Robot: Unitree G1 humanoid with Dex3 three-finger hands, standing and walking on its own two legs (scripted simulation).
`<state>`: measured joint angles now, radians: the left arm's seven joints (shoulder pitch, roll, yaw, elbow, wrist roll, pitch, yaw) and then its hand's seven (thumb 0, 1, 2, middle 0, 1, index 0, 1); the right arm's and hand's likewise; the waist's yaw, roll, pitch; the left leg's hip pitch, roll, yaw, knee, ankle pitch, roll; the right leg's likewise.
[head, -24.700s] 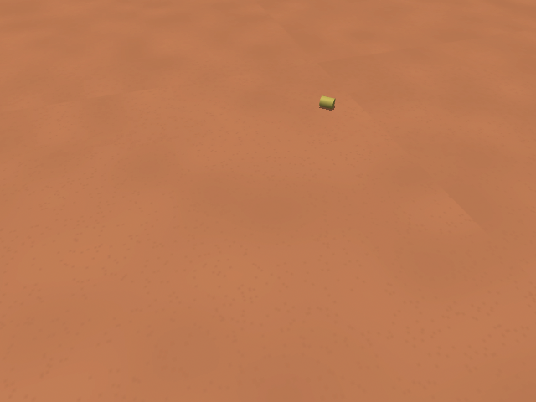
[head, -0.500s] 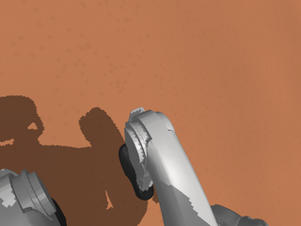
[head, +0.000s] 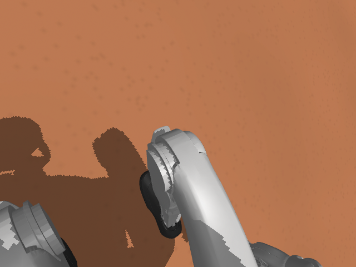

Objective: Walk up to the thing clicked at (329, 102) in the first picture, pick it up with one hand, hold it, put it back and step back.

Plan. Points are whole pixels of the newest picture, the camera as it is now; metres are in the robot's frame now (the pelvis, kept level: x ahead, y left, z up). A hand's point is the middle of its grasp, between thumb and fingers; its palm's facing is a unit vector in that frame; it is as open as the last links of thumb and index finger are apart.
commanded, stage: close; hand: left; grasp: from above
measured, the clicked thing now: out of the picture +0.47 +0.28 -0.26
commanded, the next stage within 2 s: settle in 1.04 s
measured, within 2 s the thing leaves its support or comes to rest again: leaves its support in 1.62 s
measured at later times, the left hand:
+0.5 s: hand out of the picture +0.46 +0.26 -0.25, palm faces +0.04 -0.51 -0.86, open 10.2 cm
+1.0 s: hand out of the picture +0.46 +0.26 -0.25, palm faces +0.05 -0.51 -0.86, open 10.2 cm
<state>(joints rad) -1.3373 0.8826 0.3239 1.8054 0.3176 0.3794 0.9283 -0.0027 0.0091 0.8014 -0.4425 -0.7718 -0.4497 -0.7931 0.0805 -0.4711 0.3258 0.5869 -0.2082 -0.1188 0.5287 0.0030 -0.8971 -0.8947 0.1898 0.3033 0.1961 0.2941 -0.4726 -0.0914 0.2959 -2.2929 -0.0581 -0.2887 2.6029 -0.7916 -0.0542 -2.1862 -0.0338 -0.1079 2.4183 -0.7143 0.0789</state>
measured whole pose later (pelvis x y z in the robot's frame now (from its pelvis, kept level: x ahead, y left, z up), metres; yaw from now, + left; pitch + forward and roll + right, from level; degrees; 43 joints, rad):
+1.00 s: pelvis +0.00 +0.00 +0.00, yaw +0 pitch +26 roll -14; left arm -1.33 0.86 0.30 1.82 0.30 0.35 0.92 -0.01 0.04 0.65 -0.55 -0.67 -0.54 -0.67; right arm 0.07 -0.47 0.33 0.60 -0.20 -0.14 0.53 0.00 -0.90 -0.89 0.19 0.30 0.20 0.29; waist -0.46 -0.09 0.30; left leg -2.29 -0.06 -0.29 2.61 -0.79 -0.06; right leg -2.18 -0.04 -0.11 2.43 -0.72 0.08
